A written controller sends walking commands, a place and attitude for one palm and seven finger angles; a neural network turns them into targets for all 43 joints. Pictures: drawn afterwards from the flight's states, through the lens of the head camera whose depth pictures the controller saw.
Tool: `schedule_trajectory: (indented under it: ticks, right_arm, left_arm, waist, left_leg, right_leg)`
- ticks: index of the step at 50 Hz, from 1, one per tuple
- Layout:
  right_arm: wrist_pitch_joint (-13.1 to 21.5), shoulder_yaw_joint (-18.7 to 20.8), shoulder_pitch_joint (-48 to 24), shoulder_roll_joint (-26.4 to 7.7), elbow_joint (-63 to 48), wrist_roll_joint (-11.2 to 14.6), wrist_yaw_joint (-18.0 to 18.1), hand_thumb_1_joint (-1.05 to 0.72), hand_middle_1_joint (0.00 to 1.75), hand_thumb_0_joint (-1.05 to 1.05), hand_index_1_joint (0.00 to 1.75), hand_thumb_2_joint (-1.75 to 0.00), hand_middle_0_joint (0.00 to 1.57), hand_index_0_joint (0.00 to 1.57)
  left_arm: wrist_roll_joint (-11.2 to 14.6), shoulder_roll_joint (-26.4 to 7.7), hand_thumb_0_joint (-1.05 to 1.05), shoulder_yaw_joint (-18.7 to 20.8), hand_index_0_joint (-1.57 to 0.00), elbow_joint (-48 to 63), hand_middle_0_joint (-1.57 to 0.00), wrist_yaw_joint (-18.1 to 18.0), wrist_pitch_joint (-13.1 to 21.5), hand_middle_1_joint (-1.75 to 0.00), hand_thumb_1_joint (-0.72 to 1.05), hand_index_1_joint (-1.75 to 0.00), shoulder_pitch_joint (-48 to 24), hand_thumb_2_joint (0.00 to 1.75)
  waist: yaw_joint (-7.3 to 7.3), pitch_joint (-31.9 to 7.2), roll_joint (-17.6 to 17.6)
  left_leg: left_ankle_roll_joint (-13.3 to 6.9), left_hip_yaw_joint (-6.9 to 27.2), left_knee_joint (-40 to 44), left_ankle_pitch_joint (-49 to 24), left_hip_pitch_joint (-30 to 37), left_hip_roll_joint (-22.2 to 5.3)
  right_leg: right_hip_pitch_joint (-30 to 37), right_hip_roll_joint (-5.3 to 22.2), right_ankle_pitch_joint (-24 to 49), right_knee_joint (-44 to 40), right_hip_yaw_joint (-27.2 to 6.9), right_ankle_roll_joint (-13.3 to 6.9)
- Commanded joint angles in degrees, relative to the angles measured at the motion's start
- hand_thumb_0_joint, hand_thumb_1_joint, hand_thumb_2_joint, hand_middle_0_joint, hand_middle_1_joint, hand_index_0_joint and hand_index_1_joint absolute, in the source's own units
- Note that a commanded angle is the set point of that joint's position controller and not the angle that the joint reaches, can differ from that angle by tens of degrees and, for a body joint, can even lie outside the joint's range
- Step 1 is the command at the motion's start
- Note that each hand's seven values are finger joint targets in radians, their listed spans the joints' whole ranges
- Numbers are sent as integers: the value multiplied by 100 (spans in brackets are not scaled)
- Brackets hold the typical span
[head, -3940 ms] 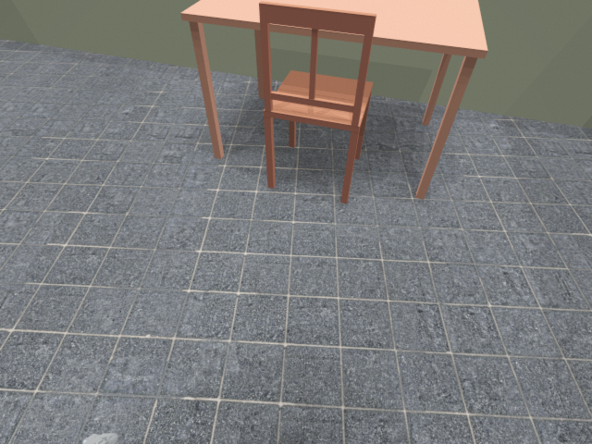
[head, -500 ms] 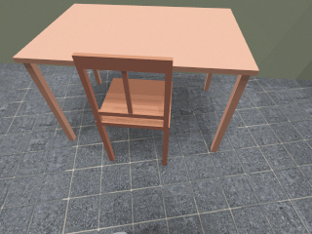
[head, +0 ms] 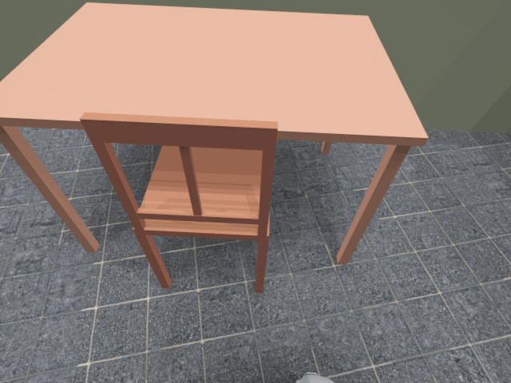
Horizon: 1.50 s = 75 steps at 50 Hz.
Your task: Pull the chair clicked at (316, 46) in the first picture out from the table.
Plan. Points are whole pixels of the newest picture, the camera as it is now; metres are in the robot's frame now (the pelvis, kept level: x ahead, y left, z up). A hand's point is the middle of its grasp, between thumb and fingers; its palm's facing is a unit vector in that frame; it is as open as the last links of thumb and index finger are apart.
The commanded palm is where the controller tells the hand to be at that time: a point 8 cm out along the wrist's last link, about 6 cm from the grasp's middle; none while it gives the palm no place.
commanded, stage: take the last steps up to it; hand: left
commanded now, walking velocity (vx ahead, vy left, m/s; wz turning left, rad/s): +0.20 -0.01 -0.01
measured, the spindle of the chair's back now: (192, 182) +0.58 +0.18 -0.12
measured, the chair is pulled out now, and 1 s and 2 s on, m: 0.00 0.00 0.00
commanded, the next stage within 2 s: come to a stop and stand still in 0.16 s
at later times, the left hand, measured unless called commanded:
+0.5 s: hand out of the picture +0.12 +0.14 -0.19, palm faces +0.08 -0.99 -0.15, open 7.3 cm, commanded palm none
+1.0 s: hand out of the picture +0.16 +0.17 -0.18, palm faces +0.02 -0.97 -0.25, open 7.4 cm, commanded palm none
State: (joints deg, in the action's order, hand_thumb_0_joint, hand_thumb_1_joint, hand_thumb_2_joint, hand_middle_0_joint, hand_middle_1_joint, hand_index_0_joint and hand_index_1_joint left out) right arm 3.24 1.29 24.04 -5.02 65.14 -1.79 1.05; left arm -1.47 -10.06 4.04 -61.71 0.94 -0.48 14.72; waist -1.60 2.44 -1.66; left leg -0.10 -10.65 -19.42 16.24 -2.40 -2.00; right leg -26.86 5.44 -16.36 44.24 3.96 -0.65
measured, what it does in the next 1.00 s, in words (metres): walks ahead: right foot, then left foot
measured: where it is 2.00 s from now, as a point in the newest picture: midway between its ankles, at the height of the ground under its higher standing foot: outside the picture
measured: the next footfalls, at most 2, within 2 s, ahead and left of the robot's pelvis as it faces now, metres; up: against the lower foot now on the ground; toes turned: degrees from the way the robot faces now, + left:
right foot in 0.08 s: +0.15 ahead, -0.11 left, +0.00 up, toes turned -4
left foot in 0.42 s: +0.19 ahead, +0.09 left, +0.00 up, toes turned +3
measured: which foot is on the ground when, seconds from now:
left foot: down 0.00-0.10, up 0.12-0.40, down 0.42-1.00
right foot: up 0.00-0.06, down 0.08-1.00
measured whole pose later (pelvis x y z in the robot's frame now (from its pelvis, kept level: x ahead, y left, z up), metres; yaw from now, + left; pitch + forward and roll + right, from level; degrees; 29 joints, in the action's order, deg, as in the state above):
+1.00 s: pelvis +0.12 -0.03 -0.02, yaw +0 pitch -1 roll -1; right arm -1.1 3.2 15.9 -10.6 56.1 -1.6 1.0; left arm -1.6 -11.4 1.3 -53.6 -2.5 -1.2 17.4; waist -0.5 1.5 0.1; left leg -0.3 -3.2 -37.0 16.9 -19.1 -1.9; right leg -13.6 0.8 -20.9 35.4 7.5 -2.0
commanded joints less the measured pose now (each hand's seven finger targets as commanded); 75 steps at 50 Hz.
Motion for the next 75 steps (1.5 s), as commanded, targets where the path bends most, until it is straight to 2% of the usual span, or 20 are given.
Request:
schedule_trajectory:
  ticks: [1, 3, 4, 5, 6, 9, 11, 19, 21, 23, 25, 37, 38, 39, 43, 46, 48, 51, 59, 75]
  right_arm:
    - [6, 225, 149, -1004, -133, 13, 57, -90, 30, 0, 30, -90, 20, 20]
    - [9, 189, 96, -824, -96, 73, 24, -90, 30, 0, 30, -90, 20, 20]
    - [48, 140, 145, -585, -199, 124, -13, -90, 30, 0, 30, -90, 20, 20]
    - [42, 99, 114, -509, -373, 149, -19, -90, 30, 0, 30, -90, 20, 20]
    - [-15, 127, -78, -622, -372, 135, 0, -90, 30, 0, 30, -90, 20, 20]
    - [-113, 149, -343, -431, -330, 63, -24, -90, 30, 0, 30, -90, 20, 20]
    - [-193, 119, -136, -332, -286, 51, -31, -90, 30, 0, 30, -90, 20, 20]
    - [-254, -31, -507, -452, -292, 120, 33, -90, 30, 0, 30, -90, 20, 20]
    - [-203, 10, -588, -806, -327, 119, 57, -90, 30, 0, 30, -90, 20, 20]
    - [-207, 37, -861, -1013, -403, 121, 103, -90, 30, 0, 30, -90, 20, 20]
    - [-258, 49, -1130, -1069, -488, 147, 150, -90, 30, 0, 30, -90, 20, 20]
    - [-375, 189, -1301, -950, -676, 129, 94, -90, 30, 0, 30, -90, 20, 20]
    - [-321, 208, -1207, -1324, -1108, 1, 114, -90, 30, 0, 30, -90, 20, 20]
    - [-291, 363, -1241, -1271, -1201, 55, 85, -90, 30, 0, 30, -90, 20, 20]
    - [-400, 240, -982, -848, -1406, 17, -12, -90, 30, 0, 30, -90, 20, 20]
    - [-326, 230, -812, -811, -1404, 44, -11, -90, 30, 0, 30, -90, 20, 20]
    - [-270, 156, -761, -794, -1335, 48, -12, -90, 30, 0, 30, -90, 20, 20]
    - [-255, 177, -813, -1021, -1282, 55, 26, -90, 30, 0, 30, -90, 20, 20]
    - [-283, 104, -795, -927, -1132, 45, -8, -90, 30, 0, 30, -90, 20, 20]
    - [-263, 66, -780, -957, -722, 103, -15, -90, 30, 0, 30, -90, 20, 20]
  left_arm:
    - [12, -25, 0, -37, -20, 422, -20, 6, 240, -30, 90, -30, -146, 90]
    - [-5, -369, 0, 43, -20, 111, -20, -52, 321, -30, 90, -30, 711, 90]
    - [-33, -802, 0, 132, -20, -89, -20, -114, 400, -30, 90, -30, 1398, 90]
    - [46, -1229, 0, 180, -20, -142, -20, -141, 406, -30, 90, -30, 1847, 90]
    - [80, -1171, 0, 155, -20, -133, -20, -170, 421, -30, 90, -30, 1587, 90]
    - [44, -489, 0, 15, -20, 167, -20, -272, 386, -30, 90, -30, 437, 90]
    - [9, -369, 0, -55, -20, 207, -20, -276, 414, -30, 90, -30, 242, 90]
    - [85, -481, 0, -169, -20, 44, -20, -305, 259, -30, 90, -30, 98, 90]
    - [121, -359, 0, -203, -20, 30, -20, -326, 185, -30, 90, -30, 218, 90]
    - [97, -264, 0, -237, -20, 26, -20, -378, 67, -30, 90, -30, 406, 90]
    - [115, -374, 0, -229, -20, -48, -20, -367, -20, -30, 90, -30, 455, 90]
    - [30, -461, 0, -199, -20, 146, -20, -322, 0, -30, 90, -30, 450, 90]
    - [-38, -1174, 0, -320, -20, 647, -20, -379, 84, -30, 90, -30, 386, 90]
    - [-30, -749, 0, -234, -20, 820, -20, -392, -20, -30, 90, -30, 482, 90]
    - [-32, -867, 0, -199, -20, 1207, -20, -408, 78, -30, 90, -30, 282, 90]
    - [-18, -892, 0, -123, -20, 1333, -20, -416, 114, -30, 90, -30, 165, 90]
    - [1, -807, 0, -158, -20, 1313, -20, -407, 97, -30, 90, -30, 303, 90]
    - [45, -743, 0, -164, -20, 1283, -20, -378, 53, -30, 90, -30, 425, 90]
    - [45, -641, 0, -208, -20, 1203, -20, -349, 63, -30, 90, -30, 317, 90]
    - [40, -444, 0, -304, -20, 670, -20, -335, 106, -30, 90, -30, 564, 90]
  waist:
    - [96, 303, 887]
    - [487, -111, 231]
    - [727, -589, -884]
    - [719, -847, -1459]
    - [676, -921, -1411]
    - [235, -9, -175]
    - [21, -31, -244]
    - [73, -166, -385]
    - [148, -236, 285]
    - [309, -51, 970]
    - [338, -69, 1369]
    - [150, -377, 32]
    - [18, 0, 266]
    - [167, -369, 119]
    - [64, -168, -772]
    - [5, -27, -217]
    - [109, -225, 64]
    - [227, -125, 572]
    - [199, 8, 278]
    - [144, 72, 320]
  left_leg:
    - [-808, 764, 197, -1417, -478, -1344]
    - [-485, 439, -1042, -1154, -1196, -935]
    - [-216, 3, -2431, -38, -2206, -393]
    - [-120, 195, -3954, 1881, -2865, 63]
    - [-148, 765, -4647, 1781, -2868, -90]
    - [-99, 980, -4720, 731, -2832, -516]
    - [9, 828, -4029, 580, -2351, -495]
    - [207, 670, -877, -785, -794, -196]
    - [25, 1101, -350, -2736, -364, -691]
    - [-321, 1442, -254, -3554, -726, -1096]
    - [-484, 1561, 94, -3369, -897, -1161]
    - [-167, 1109, -357, -1156, -776, -663]
    - [-162, 1251, -153, -954, -738, -336]
    - [-156, 1292, -615, -242, -1022, -633]
    - [-58, 789, -1905, 123, -1635, -17]
    - [-112, 866, -1738, -409, -1585, -88]
    - [-151, 928, -1367, -1115, -1382, -187]
    - [-272, 1316, -1015, -1786, -1463, -476]
    - [-226, 1254, -722, -342, -1620, -334]
    - [-274, 1377, -135, -258, -1223, -432]
  right_leg:
    - [606, -288, 203, -1006, 437, -81]
    - [2246, -250, 830, -1721, 209, -196]
    - [3322, 904, 1293, -1966, -1249, -590]
    - [3612, 1877, 2076, -2685, -2593, -1169]
    - [3149, 1851, 2036, -2871, -2646, -1309]
    - [1721, 1394, 1593, -3064, -1387, -1151]
    - [1272, 1183, 2032, -3094, -743, -1025]
    - [1320, 690, 2786, -2494, -277, -612]
    - [1227, 312, 1961, -2068, -184, -201]
    - [1419, 21, 694, -1959, -121, 30]
    - [1665, -67, 161, -1691, 0, 112]
    - [1319, 222, 1011, -2171, -603, -119]
    - [1205, -141, -33, -1886, -247, -14]
    - [856, 42, -441, -1968, -484, -15]
    - [758, 784, -395, -2638, -1257, -559]
    - [781, 688, 642, -2216, -907, -625]
    - [1136, 384, 1230, -1799, -543, -415]
    - [1233, 21, 842, -1529, -191, -157]
    - [1232, 105, -7, -2012, -412, -168]
    - [1225, 47, 189, -2166, -349, -20]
